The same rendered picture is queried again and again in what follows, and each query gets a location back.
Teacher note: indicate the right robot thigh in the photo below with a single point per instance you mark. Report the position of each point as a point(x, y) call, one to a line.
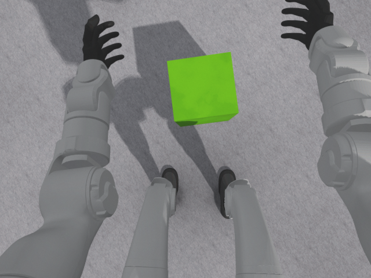
point(255, 254)

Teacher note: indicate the left robot upper arm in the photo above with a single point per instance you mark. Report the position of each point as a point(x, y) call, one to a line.
point(74, 203)

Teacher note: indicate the robot thigh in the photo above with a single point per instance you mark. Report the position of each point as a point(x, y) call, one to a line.
point(148, 253)
point(255, 254)

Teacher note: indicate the robot left forearm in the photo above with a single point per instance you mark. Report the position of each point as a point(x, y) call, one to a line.
point(84, 141)

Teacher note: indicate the right robot upper arm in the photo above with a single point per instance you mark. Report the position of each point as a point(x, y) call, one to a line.
point(345, 164)

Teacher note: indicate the robot right forearm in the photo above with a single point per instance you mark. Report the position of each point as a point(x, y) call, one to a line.
point(344, 80)

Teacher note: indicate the carton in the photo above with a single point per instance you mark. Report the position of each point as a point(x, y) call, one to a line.
point(202, 89)

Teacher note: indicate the robot left hand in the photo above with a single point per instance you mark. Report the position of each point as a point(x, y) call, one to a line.
point(92, 43)

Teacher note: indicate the robot right hand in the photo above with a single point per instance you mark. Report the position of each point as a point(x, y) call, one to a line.
point(318, 16)

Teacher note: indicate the left robot thigh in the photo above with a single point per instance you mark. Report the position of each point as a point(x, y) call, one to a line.
point(148, 253)

